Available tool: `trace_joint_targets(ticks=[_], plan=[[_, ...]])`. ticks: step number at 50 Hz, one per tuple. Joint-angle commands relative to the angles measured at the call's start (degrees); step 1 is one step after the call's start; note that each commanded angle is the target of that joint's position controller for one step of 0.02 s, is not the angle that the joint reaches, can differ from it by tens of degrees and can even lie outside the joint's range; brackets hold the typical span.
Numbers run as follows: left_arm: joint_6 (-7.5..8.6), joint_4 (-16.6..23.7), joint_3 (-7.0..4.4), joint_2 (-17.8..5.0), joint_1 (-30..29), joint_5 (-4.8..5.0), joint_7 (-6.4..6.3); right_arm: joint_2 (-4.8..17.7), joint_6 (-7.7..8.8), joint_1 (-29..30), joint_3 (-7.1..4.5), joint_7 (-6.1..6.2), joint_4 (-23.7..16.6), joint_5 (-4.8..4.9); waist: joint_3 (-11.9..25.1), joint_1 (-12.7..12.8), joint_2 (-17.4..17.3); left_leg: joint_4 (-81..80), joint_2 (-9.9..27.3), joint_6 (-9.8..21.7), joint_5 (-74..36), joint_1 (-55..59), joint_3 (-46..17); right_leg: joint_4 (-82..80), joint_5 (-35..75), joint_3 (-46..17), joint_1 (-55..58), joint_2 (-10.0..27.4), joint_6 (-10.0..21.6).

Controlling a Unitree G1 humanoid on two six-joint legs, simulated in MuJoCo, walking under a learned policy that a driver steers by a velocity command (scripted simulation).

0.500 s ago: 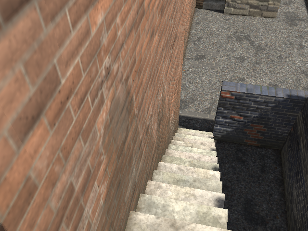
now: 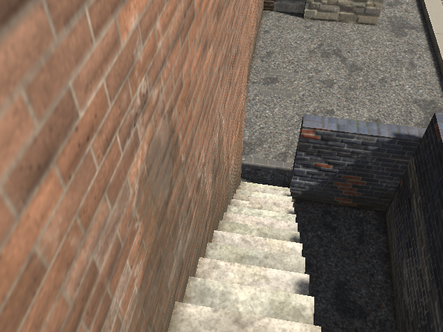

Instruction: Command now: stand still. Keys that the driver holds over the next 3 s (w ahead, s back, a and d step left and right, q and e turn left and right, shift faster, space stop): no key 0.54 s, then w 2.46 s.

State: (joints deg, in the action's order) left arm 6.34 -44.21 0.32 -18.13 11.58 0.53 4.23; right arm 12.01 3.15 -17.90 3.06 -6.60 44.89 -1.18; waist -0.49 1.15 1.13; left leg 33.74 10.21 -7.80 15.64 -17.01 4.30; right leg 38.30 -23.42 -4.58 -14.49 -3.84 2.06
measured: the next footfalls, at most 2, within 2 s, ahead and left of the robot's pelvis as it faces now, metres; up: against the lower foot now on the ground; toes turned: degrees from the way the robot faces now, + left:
left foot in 1.30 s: +0.27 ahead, +0.12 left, -0.20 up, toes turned -5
right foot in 1.68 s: +0.48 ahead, -0.10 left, -0.41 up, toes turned -3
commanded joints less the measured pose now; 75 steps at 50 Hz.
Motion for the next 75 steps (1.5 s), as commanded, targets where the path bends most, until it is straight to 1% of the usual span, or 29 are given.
trace_joint_targets(ticks=[1,25,26,27,30,31,34,38,43,45,46,48,50,52,55,57,59,62,64,65,66,67,68,69,70,71,73,74,75], plan=[[0.68,2.82,-1.51,-6.63,0.34,0.47,-0.13,5.72,0.31,-2.47,-1.40,0.03,-2.70,-0.10,0.07,0.29,-2.17,-3.68,-0.81,1.11,-7.31,3.16,2.29,-8.26,13.98,-2.82,-3.59,3.12,-2.61],[0.28,-0.55,-1.15,-5.98,2.60,0.43,-0.35,5.18,-0.18,-2.74,-1.18,0.45,-0.68,0.02,-0.83,0.68,-1.82,-3.48,-1.25,0.84,-7.34,3.43,3.67,-9.58,17.63,-2.67,-2.34,2.68,-2.18],[-2.66,1.05,0.08,0.92,1.48,-3.08,0.49,11.77,-3.19,-4.88,-5.31,5.98,0.80,4.80,3.40,-1.67,-4.36,-1.59,0.97,0.92,-8.91,6.43,3.85,-8.57,38.62,-9.72,1.17,7.78,0.78],[-3.76,1.50,-0.39,-0.39,0.11,-2.74,0.81,9.27,-4.71,-6.64,-4.33,7.85,0.70,4.95,4.20,-3.21,0.51,-2.25,0.66,0.52,-7.58,5.37,3.88,-8.00,42.76,-8.75,3.68,7.50,1.10],[-7.05,1.69,-0.93,-1.23,1.98,-1.62,-0.56,6.44,-5.74,-5.08,-3.53,7.89,1.27,2.67,1.66,-1.85,4.03,-1.87,-1.92,1.15,8.25,1.55,6.48,-10.48,20.84,-7.73,4.83,4.87,3.04],[-3.43,1.07,-3.74,-12.02,4.10,2.07,-0.53,4.36,-2.17,-1.87,-2.10,2.98,0.27,-2.68,-10.39,1.46,0.48,-5.61,-2.83,4.32,8.73,-4.34,3.98,-10.84,-13.13,-2.55,-4.22,2.26,-0.02],[-0.79,3.03,-4.07,-11.62,2.04,0.44,-3.70,7.56,3.20,1.40,-4.05,1.54,-0.66,-2.97,-8.00,2.36,0.80,-4.97,-3.45,7.63,20.30,-4.80,3.47,-15.22,-28.76,-9.13,-9.17,5.97,4.61],[0.97,5.00,-3.10,-8.79,-3.17,-0.14,-5.18,4.29,3.86,4.39,-2.34,3.20,-4.96,-3.46,-2.34,1.62,3.01,2.27,-5.61,8.89,5.20,-2.96,3.07,-10.14,-14.14,-9.22,-5.76,6.44,8.03],[1.25,5.13,-1.69,-4.44,-2.90,-2.58,-5.79,13.27,2.81,-8.83,-6.32,2.71,-3.93,-3.80,1.32,-3.42,-13.98,-6.74,6.07,21.77,9.62,9.91,-17.76,15.11,-8.38,7.72,-20.63,-1.53,-0.99],[2.56,5.18,-1.02,-3.12,-7.12,-1.64,-6.01,11.78,1.26,-3.30,-6.21,3.04,-6.77,-2.91,-1.20,-3.80,-9.40,-8.01,9.87,23.66,14.27,6.04,-22.26,6.69,-8.69,10.17,-18.46,0.97,-3.05],[3.11,1.82,-0.81,-3.35,0.21,-1.76,-6.03,13.27,0.45,2.17,-6.79,2.58,-7.91,-4.75,1.45,1.20,-2.83,-0.68,4.33,20.62,20.44,-6.25,-13.14,0.93,-2.43,11.67,-0.98,-0.25,-2.36],[6.05,-1.89,-4.58,-15.75,17.95,-1.20,-6.99,4.98,1.07,13.54,-4.15,0.80,-16.66,-5.89,1.40,10.12,13.02,33.14,-12.45,9.32,18.60,-26.72,4.05,-4.66,26.19,-13.01,18.81,8.38,11.67],[7.25,-5.59,-4.74,-15.30,31.81,-1.28,-7.25,-1.17,4.53,21.99,-3.02,0.29,-19.48,-5.01,-2.95,16.17,2.98,52.01,-13.00,6.20,23.73,-63.70,-10.71,2.11,37.30,-31.68,40.83,20.99,18.55],[4.36,-8.05,-2.57,-8.66,28.81,-3.33,-5.45,-0.05,4.93,17.54,-3.85,0.38,-16.71,-4.44,-4.47,9.68,-2.54,52.53,-7.16,6.20,13.43,-69.25,-15.40,8.13,33.16,-26.78,34.16,23.15,14.90],[1.58,-6.19,2.61,4.25,14.87,-6.36,-5.65,-0.88,0.41,9.15,-2.35,-1.39,-13.44,-7.15,-5.14,-0.05,3.27,40.84,-4.04,11.33,-16.71,-48.13,-11.10,7.98,11.57,-12.09,0.23,13.92,11.16],[1.79,-3.36,3.24,2.79,7.46,-7.38,-6.88,-3.31,-1.21,4.30,-0.46,-2.34,-11.41,-7.28,-0.91,-3.93,-1.48,30.10,-8.59,11.90,-45.25,-6.32,-3.03,8.52,-5.16,1.39,-37.19,2.06,10.07],[4.98,-2.03,0.89,-7.77,2.57,-8.60,-5.19,-1.67,-1.90,-0.67,-0.61,-3.22,-11.61,-5.27,-0.66,-8.19,0.17,38.00,-10.73,7.77,-46.72,19.50,-2.62,9.66,-14.13,1.40,-54.16,3.81,7.83],[4.82,-5.55,-0.72,-11.41,8.21,-5.33,-5.21,10.21,-3.31,-15.80,-4.98,-2.40,-4.56,-8.09,-4.78,-8.74,-8.11,16.58,-9.48,8.53,-27.04,2.92,-4.54,38.44,-7.40,0.18,-18.73,6.05,1.35],[2.20,-7.18,-1.27,-10.70,9.34,-5.43,-2.57,6.60,-1.03,-41.94,-5.24,-0.40,4.63,-9.84,-3.63,-18.93,-16.36,3.03,-10.23,14.10,-34.09,23.96,-4.22,80.45,-13.12,-0.10,-25.81,-1.32,-1.12],[1.53,-7.71,-1.78,-9.39,13.30,-5.58,-1.46,6.37,0.27,-37.20,-4.74,0.25,3.87,-9.67,-3.21,-14.02,-12.15,-10.31,-10.59,16.46,-27.61,20.33,-9.87,92.80,-11.29,-3.10,-26.96,-4.20,0.20],[1.33,-4.69,-0.49,-1.11,18.07,-5.15,0.94,11.53,1.70,-27.46,-5.37,0.06,0.91,-7.53,4.39,-3.52,-9.77,9.50,-3.33,25.52,-71.49,29.97,-21.92,91.24,-11.60,-6.32,-37.90,-6.68,0.89],[2.08,-1.85,0.36,-2.93,15.71,-3.80,0.61,11.24,3.14,-21.84,-5.67,-2.35,-0.10,-6.00,9.22,-3.42,-2.78,8.78,5.59,35.53,-73.97,36.26,-35.19,89.96,-13.95,-8.37,-49.27,-7.84,-3.15],[2.42,1.84,0.40,-4.85,8.04,-3.13,-0.95,6.16,5.05,-13.84,-5.04,-2.60,-1.80,-4.71,7.15,-2.38,4.98,5.89,6.76,33.75,-63.47,29.28,-31.33,72.87,-4.56,-7.76,-55.00,-2.78,-5.24],[2.38,3.16,1.51,-2.70,4.85,-2.28,-2.41,2.81,5.91,-6.15,-3.99,-1.91,-1.28,-4.52,3.40,-0.09,-1.15,5.74,9.48,32.63,-37.90,20.69,-41.18,60.85,2.41,-11.84,-62.30,5.33,-8.33],[1.15,-0.03,1.41,-4.12,5.95,-2.08,-3.77,-3.24,5.20,-4.29,-2.08,-1.44,-2.05,-4.08,-1.22,-0.80,2.21,4.49,8.85,34.04,-26.88,3.56,-44.82,48.33,7.28,-13.27,-57.07,9.76,-10.26],[0.00,-3.41,2.50,-3.39,11.07,-2.27,-5.21,-2.63,3.73,-4.84,-1.43,-0.46,-0.20,-4.90,-6.50,1.20,3.43,6.06,7.16,32.25,-21.16,-14.12,-38.87,38.09,14.43,-10.73,-46.07,12.15,-10.49],[-2.15,-7.46,2.80,0.13,14.63,-6.38,-3.31,5.01,2.37,-11.43,-3.94,1.16,2.29,-5.11,-3.78,1.74,-4.42,4.92,0.66,28.23,-12.58,-26.57,-33.56,41.95,22.73,-1.79,-25.56,9.76,-7.35],[-2.19,-5.11,2.36,-2.34,8.02,-7.80,-2.99,-0.05,3.60,-10.61,-2.04,2.53,0.98,-4.00,-3.19,-0.95,-5.06,9.33,-3.19,24.44,-3.18,-19.48,-31.60,30.29,36.08,-7.47,-35.59,12.65,-5.95],[-2.07,-5.94,2.14,-4.50,9.08,-6.42,-2.63,2.32,4.23,-7.62,-1.97,4.11,-1.38,-1.68,-1.37,-1.41,-3.50,16.19,-7.58,20.91,3.67,-19.04,-24.00,15.32,47.28,-7.12,-30.57,11.53,-4.41]])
